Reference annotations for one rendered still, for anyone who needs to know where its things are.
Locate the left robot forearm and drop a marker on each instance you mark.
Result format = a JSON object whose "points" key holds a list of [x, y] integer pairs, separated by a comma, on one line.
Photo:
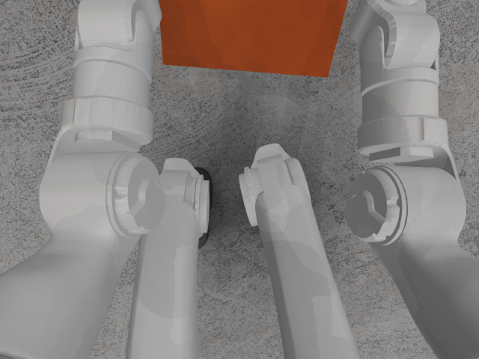
{"points": [[113, 59]]}

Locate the right robot thigh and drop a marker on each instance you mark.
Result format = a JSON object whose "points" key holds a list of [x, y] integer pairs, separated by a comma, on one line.
{"points": [[311, 316]]}

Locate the robot left upper arm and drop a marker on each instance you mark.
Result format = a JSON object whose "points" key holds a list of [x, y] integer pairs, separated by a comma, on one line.
{"points": [[96, 205]]}

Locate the carton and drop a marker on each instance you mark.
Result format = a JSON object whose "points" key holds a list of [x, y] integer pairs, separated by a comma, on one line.
{"points": [[294, 37]]}

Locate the left robot thigh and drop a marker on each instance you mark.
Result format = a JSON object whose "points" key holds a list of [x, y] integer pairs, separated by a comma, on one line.
{"points": [[164, 314]]}

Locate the right robot forearm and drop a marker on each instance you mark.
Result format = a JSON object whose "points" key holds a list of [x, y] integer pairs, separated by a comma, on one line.
{"points": [[399, 62]]}

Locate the robot thigh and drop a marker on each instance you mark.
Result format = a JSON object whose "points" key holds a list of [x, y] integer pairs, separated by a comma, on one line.
{"points": [[311, 316], [164, 314]]}

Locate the robot right upper arm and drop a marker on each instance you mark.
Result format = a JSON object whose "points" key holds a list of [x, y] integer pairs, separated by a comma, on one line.
{"points": [[411, 217]]}

